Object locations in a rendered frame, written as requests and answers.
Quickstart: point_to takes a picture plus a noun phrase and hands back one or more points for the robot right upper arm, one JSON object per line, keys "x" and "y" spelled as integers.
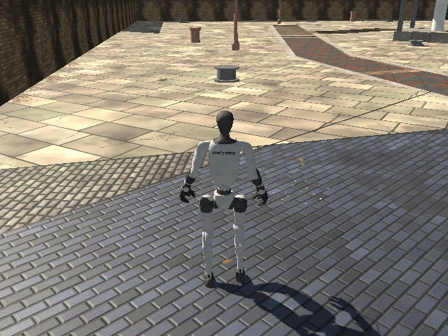
{"x": 250, "y": 159}

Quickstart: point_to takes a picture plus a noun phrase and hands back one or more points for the right robot hand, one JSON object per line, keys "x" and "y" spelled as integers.
{"x": 263, "y": 196}

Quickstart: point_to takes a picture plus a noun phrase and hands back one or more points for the right robot thigh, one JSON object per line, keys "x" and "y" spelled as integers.
{"x": 239, "y": 208}

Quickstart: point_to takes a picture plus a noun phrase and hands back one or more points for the robot left upper arm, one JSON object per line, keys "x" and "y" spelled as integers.
{"x": 202, "y": 147}

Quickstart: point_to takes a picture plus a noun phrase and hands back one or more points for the left robot hand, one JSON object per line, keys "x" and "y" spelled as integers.
{"x": 182, "y": 195}

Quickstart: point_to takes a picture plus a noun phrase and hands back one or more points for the robot right forearm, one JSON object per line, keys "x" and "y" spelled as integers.
{"x": 259, "y": 184}

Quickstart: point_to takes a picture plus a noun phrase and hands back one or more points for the robot right foot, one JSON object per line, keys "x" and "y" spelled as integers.
{"x": 240, "y": 275}

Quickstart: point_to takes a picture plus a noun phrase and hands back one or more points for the robot left forearm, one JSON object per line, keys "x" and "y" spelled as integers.
{"x": 188, "y": 182}

